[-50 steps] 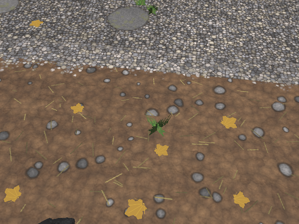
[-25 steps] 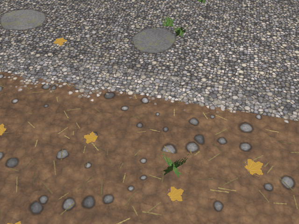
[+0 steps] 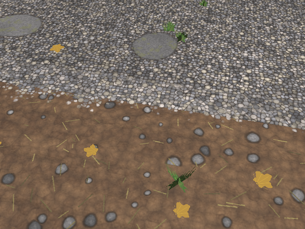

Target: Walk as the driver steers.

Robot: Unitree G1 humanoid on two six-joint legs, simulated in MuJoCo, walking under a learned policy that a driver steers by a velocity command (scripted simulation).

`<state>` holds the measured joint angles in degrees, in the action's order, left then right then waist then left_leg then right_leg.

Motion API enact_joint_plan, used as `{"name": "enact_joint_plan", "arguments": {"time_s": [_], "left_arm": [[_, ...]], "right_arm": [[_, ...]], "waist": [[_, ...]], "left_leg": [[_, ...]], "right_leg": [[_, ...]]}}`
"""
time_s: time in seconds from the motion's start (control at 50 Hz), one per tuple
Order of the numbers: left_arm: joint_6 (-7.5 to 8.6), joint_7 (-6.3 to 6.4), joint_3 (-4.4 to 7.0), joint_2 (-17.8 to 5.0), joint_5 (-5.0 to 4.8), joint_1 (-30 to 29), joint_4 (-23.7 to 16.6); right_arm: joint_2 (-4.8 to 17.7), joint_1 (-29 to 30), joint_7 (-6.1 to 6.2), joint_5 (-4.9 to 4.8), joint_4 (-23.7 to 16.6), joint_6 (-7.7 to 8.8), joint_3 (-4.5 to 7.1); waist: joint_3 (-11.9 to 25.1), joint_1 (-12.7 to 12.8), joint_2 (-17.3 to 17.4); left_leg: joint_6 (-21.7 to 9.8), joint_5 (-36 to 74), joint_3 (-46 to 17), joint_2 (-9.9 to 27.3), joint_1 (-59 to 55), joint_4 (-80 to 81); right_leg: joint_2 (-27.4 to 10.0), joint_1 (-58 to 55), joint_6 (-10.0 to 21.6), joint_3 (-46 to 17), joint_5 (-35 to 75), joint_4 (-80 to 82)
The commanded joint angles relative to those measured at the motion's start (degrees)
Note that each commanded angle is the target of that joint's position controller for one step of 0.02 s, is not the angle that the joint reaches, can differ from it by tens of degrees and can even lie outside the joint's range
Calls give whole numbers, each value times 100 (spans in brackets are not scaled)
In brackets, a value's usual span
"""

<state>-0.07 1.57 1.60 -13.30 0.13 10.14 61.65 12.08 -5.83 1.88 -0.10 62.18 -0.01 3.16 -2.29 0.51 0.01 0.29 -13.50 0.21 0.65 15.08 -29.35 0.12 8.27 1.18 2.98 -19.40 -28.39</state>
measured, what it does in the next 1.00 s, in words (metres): stands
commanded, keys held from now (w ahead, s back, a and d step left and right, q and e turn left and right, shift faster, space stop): no key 1.00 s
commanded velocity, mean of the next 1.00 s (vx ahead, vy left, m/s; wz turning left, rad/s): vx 0.00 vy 0.00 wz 0.00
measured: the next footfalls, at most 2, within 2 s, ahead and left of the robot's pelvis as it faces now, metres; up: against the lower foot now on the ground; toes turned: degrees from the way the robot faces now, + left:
left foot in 1.64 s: +0.14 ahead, +0.15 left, +0.00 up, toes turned +4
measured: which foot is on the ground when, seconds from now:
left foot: down 0.00-1.00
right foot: down 0.00-1.00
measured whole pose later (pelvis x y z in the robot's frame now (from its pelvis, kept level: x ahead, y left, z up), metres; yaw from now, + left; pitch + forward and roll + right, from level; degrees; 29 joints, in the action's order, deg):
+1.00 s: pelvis -0.01 -0.01 +0.00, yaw +0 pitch -1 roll +0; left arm 1.0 1.7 0.6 -10.2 0.2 17.1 63.1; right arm 11.4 -10.5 2.8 -0.1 65.4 -0.5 1.9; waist -1.7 0.0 0.3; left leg 1.0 -11.5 -0.4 1.2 14.8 -26.9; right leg 0.7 7.9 1.8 3.5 -17.6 -26.1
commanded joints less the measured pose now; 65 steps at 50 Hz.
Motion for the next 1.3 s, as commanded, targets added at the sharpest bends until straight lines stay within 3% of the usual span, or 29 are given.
{"name": "enact_joint_plan", "arguments": {"time_s": [0.02,0.46,1.3], "left_arm": [[35,20,75,-543,5,225,-85],[104,38,1,-356,24,631,103],[134,33,-9,-164,-3,1272,34]], "right_arm": [[651,28,26,4,-158,15,99],[583,-183,75,17,107,-33,27],[452,-725,121,-13,188,-29,-48]], "waist": [[354,0,-7],[24,-45,-19],[-40,-47,-17]], "left_leg": [[-302,1780,-223,250,-644,231],[-180,959,-185,179,-544,493],[-145,1112,-183,184,-482,464]], "right_leg": [[-284,357,88,-235,1493,459],[-299,612,98,-294,610,855],[-271,557,140,-295,1041,857]]}}
Velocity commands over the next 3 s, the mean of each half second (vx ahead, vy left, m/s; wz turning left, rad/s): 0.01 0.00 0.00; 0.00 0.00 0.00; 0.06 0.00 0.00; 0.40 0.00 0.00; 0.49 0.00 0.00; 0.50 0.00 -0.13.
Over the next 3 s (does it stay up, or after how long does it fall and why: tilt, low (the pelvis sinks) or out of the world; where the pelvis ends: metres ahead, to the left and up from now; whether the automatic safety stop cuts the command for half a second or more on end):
stays up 0.81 0.10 0.01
